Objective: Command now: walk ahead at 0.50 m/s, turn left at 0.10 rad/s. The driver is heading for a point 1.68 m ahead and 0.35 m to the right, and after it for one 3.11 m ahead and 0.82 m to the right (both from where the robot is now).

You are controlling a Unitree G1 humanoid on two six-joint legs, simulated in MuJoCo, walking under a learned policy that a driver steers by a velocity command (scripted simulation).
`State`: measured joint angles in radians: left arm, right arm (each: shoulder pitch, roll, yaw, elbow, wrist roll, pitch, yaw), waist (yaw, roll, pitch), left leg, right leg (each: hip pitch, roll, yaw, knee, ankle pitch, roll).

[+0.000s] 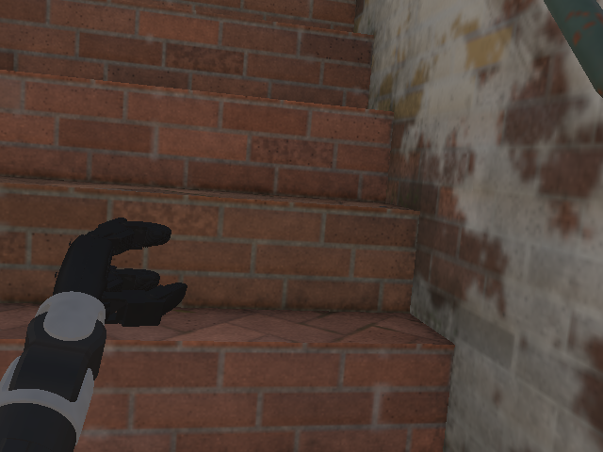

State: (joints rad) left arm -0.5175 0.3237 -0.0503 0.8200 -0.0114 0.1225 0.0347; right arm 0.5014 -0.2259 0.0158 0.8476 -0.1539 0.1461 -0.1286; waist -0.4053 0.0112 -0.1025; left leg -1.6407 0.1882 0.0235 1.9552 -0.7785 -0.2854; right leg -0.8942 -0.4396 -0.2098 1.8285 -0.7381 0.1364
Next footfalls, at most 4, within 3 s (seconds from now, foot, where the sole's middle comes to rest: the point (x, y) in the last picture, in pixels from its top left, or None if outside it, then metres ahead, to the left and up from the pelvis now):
none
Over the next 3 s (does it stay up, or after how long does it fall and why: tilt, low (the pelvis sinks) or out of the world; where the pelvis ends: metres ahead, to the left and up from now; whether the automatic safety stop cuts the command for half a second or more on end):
falls after 0.20 s (tilt)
